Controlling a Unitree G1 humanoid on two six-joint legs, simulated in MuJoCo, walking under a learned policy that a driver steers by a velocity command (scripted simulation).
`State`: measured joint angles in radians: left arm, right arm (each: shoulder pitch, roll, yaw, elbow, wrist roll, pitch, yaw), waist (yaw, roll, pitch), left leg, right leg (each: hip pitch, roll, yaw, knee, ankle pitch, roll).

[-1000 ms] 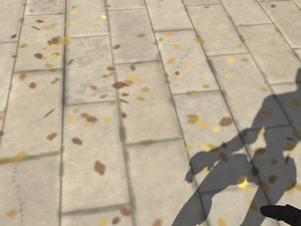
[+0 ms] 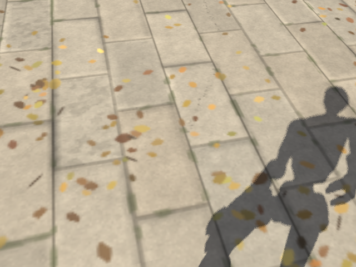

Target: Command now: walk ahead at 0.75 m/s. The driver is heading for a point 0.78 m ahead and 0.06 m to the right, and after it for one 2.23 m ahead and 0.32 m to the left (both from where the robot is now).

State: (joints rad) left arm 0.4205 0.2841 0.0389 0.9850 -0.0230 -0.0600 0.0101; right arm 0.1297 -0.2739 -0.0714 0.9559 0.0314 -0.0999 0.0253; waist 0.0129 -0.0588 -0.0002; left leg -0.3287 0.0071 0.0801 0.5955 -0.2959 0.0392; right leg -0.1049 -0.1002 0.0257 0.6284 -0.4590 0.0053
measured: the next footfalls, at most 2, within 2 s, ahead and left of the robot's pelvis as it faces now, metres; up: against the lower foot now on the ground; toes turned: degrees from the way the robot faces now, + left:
right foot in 0.40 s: +0.46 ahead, -0.09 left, +0.00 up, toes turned -1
left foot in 0.72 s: +0.42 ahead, +0.14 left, +0.00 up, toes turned +1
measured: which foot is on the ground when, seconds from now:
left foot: down 0.00-0.42, up 0.44-0.70, down 0.72-1.00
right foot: up 0.00-0.38, down 0.40-1.00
